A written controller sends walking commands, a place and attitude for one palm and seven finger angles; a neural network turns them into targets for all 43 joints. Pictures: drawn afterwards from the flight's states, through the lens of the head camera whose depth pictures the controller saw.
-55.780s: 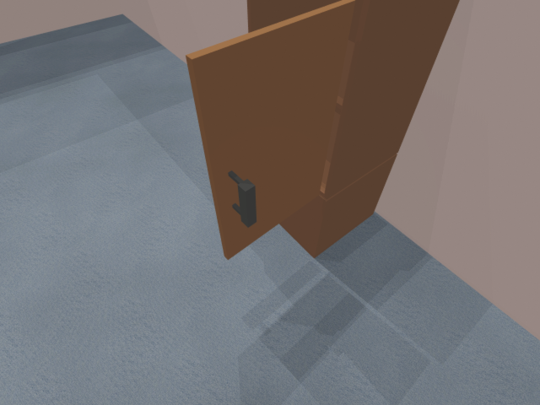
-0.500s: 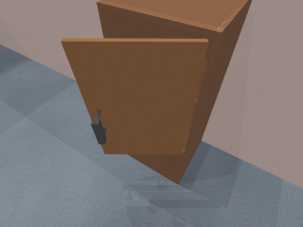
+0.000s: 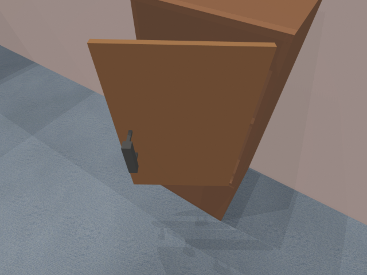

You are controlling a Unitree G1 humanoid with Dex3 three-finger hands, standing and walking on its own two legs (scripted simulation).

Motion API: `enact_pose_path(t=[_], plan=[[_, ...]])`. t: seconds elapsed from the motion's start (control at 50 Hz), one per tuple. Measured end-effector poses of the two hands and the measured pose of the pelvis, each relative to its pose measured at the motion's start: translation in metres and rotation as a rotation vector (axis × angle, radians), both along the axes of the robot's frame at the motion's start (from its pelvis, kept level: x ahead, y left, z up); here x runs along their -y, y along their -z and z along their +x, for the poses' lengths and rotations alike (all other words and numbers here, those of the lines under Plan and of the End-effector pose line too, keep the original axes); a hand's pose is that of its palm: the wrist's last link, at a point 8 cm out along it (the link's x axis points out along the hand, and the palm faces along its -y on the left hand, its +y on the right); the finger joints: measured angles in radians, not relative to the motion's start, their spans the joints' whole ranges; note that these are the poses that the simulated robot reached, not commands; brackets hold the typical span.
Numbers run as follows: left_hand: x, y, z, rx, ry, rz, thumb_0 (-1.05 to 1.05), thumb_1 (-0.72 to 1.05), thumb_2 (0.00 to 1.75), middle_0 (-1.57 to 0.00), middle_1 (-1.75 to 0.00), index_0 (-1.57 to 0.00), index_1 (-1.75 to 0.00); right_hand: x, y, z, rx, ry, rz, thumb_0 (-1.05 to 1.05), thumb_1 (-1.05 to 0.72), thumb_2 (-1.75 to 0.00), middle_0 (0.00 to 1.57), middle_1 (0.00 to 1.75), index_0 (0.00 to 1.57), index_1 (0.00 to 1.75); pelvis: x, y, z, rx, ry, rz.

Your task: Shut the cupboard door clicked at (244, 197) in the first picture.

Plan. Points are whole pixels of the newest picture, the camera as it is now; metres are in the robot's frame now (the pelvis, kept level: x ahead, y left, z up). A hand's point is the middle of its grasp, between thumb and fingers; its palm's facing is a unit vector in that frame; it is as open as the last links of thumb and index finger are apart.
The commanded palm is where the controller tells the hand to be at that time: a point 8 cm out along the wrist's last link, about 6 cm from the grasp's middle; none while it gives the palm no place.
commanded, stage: look again from close up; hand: left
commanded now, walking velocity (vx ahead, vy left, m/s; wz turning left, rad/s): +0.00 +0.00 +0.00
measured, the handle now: (131, 151) +0.46 +0.19 -0.07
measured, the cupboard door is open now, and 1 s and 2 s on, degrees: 32 32 32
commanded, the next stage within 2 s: raise the hand and make a fist in 0.16 s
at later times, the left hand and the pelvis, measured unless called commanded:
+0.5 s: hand (98, 236) +0.20 +0.19 -0.02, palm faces +0.20 -0.98 -0.06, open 7.0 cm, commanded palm +0.11 +0.25 -0.07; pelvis -0.02 -0.02 -0.05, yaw +1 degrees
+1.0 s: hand (106, 254) +0.17 +0.19 -0.07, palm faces +0.03 -1.00 -0.01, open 4.6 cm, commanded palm +0.14 +0.24 -0.07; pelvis -0.04 -0.02 -0.12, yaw +0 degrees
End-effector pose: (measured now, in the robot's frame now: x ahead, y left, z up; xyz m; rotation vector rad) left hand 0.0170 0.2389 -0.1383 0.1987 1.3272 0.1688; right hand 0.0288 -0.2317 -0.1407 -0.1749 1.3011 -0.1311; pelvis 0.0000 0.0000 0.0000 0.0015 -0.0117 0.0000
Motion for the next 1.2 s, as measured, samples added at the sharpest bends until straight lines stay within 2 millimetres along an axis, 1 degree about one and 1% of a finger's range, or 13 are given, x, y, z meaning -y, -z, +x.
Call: enact_pose_path(t=[0.14, 0.28, 0.32, 0.4, 0.46, 0.5, 0.54, 0.62, 0.68, 0.76, 0.9, 1.0, 1.2], plan=[[-0.010, -0.002, 0.003, -0.009, 0.007, 0.011, 0.00, 0.91, 0.90, -0.20, -0.30, -0.20, -0.30, 0.011, -0.009, 0.030, 0.061, -0.025, -0.033, 0.01, -0.92, -0.90, 0.20, 0.30, 0.21, 0.30, 0.000, -0.002, 0.003, -0.001, 0.005, 0.003], [-0.014, -0.004, 0.006, -0.002, 0.015, 0.024, 0.00, 0.91, 0.90, -0.20, -0.30, -0.20, -0.30, 0.023, -0.016, 0.049, 0.092, -0.042, -0.061, 0.01, -0.91, -0.90, 0.20, 0.30, 0.21, 0.30, 0.001, -0.004, 0.003, -0.002, 0.005, -0.002], [-0.023, -0.023, 0.035, 0.205, -0.082, 0.047, 0.01, 0.90, 0.90, -0.21, -0.30, -0.20, -0.30, 0.027, -0.023, 0.056, 0.198, -0.042, -0.098, 0.01, -0.91, -0.90, 0.20, 0.30, 0.21, 0.30, 0.004, 0.000, -0.001, 0.003, -0.001, -0.004], [-0.018, -0.102, 0.109, 0.806, -0.084, 0.072, 0.01, 0.91, 0.90, -0.22, -0.32, -0.21, -0.32, 0.032, -0.037, 0.079, 0.482, -0.051, -0.102, 0.01, -0.91, -0.90, 0.20, 0.30, 0.21, 0.30, 0.012, 0.013, -0.006, -0.032, -0.035, 0.012], [-0.010, -0.129, 0.142, 1.140, -0.041, 0.026, 0.01, 0.91, 0.90, -0.24, -0.35, -0.24, -0.35, 0.036, -0.032, 0.100, 0.621, -0.084, -0.078, 0.01, -0.91, -0.90, 0.20, 0.30, 0.21, 0.30, 0.019, 0.033, -0.015, -0.109, -0.038, 0.012], [-0.004, -0.126, 0.148, 1.279, 0.028, -0.026, 0.00, 0.91, 0.90, -0.27, -0.38, -0.26, -0.38, 0.038, -0.025, 0.113, 0.682, -0.103, -0.069, 0.01, -0.91, -0.90, 0.20, 0.30, 0.21, 0.30, 0.024, 0.049, -0.022, -0.166, -0.024, 0.008], [0.001, -0.111, 0.146, 1.347, 0.118, -0.080, 0.00, 0.91, 0.90, -0.30, -0.41, -0.29, -0.41, 0.042, -0.015, 0.123, 0.733, -0.121, -0.067, 0.01, -0.90, -0.90, 0.20, 0.30, 0.21, 0.30, 0.030, 0.068, -0.029, -0.214, -0.014, 0.009], [0.001, -0.066, 0.120, 1.265, 0.126, -0.163, 0.00, 0.90, 0.90, -0.36, -0.48, -0.36, -0.48, 0.046, 0.003, 0.139, 0.788, -0.133, -0.072, 0.01, -0.90, -0.90, 0.20, 0.30, 0.21, 0.30, 0.037, 0.099, -0.037, -0.258, -0.012, 0.000], [-0.006, -0.051, 0.097, 1.207, 0.054, -0.139, 0.01, 0.90, 0.90, -0.42, -0.54, -0.41, -0.54, 0.044, 0.015, 0.145, 0.791, -0.143, -0.080, 0.01, -0.91, -0.90, 0.20, 0.30, 0.21, 0.30, 0.038, 0.111, -0.037, -0.275, -0.015, -0.015], [-0.007, -0.060, 0.088, 1.253, 0.059, -0.081, 0.01, 0.90, 0.90, -0.49, -0.61, -0.48, -0.61, 0.035, 0.033, 0.146, 0.752, -0.170, -0.085, 0.01, -0.91, -0.90, 0.20, 0.30, 0.21, 0.30, 0.036, 0.120, -0.036, -0.292, -0.022, -0.039], [0.000, -0.068, 0.124, 1.288, 0.161, -0.171, 0.01, 0.90, 0.90, -0.61, -0.75, -0.61, -0.75, 0.016, 0.056, 0.130, 0.665, -0.131, -0.052, 0.01, -0.90, -0.90, 0.20, 0.30, 0.21, 0.30, 0.027, 0.124, -0.038, -0.320, -0.020, -0.059], [-0.002, -0.069, 0.136, 1.229, 0.138, -0.184, 0.01, 0.90, 0.90, -0.70, -0.85, -0.70, -0.85, 0.007, 0.053, 0.116, 0.627, -0.079, -0.036, 0.02, -0.90, -0.90, 0.20, 0.30, 0.21, 0.30, 0.019, 0.116, -0.035, -0.325, -0.007, -0.053], [-0.009, -0.069, 0.127, 1.263, 0.120, -0.145, 0.01, 0.90, 0.90, -0.89, -1.05, -0.88, -1.05, 0.006, 0.043, 0.114, 0.610, -0.129, -0.083, 0.02, -0.90, -0.90, 0.20, 0.30, 0.21, 0.30, 0.006, 0.115, -0.035, -0.329, -0.012, -0.065]])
